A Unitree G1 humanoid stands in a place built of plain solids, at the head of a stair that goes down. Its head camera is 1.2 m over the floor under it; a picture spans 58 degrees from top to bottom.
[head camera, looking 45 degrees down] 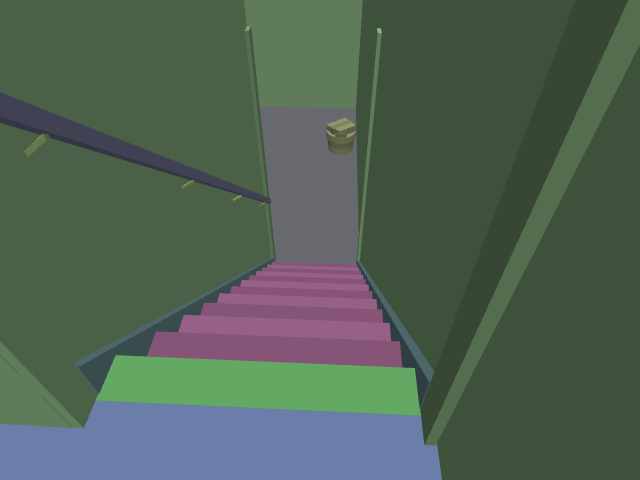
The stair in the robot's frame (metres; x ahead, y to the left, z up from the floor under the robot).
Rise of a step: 0.21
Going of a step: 0.22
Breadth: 0.92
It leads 3 degrees to the right of straight ahead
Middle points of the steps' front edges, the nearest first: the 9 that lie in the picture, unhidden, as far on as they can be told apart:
0.67 0.17 0.00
0.89 0.16 -0.21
1.11 0.15 -0.41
1.33 0.14 -0.62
1.56 0.13 -0.82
1.78 0.12 -1.03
2.00 0.11 -1.23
2.22 0.10 -1.44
2.44 0.09 -1.64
